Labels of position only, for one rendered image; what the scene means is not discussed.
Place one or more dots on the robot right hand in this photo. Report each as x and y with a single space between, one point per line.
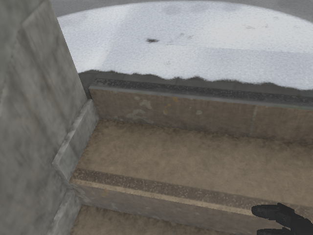
286 217

